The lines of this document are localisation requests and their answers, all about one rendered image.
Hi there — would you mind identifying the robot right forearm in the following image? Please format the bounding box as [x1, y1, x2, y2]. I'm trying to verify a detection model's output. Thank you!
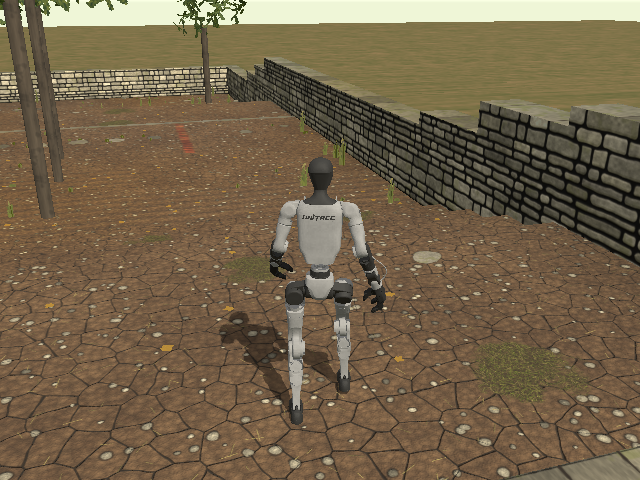
[359, 242, 382, 290]

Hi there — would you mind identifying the robot right shin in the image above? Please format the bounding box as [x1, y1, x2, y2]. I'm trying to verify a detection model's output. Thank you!
[337, 319, 351, 379]

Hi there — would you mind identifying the robot right upper arm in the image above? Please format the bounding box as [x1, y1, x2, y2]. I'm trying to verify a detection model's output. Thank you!
[341, 201, 368, 259]

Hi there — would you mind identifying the humanoid robot head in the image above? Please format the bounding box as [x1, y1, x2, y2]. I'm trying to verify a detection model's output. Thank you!
[303, 157, 337, 205]

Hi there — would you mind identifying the robot right hand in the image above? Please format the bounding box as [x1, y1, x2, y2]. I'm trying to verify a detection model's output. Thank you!
[363, 285, 386, 313]

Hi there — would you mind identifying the robot left upper arm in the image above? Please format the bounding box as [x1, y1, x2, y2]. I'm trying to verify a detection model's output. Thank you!
[272, 200, 300, 254]

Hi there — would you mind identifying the robot left forearm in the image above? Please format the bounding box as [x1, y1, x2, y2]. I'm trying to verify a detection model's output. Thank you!
[269, 239, 284, 267]

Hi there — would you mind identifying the robot left hand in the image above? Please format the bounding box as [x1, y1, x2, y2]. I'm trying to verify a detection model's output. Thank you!
[270, 261, 293, 279]

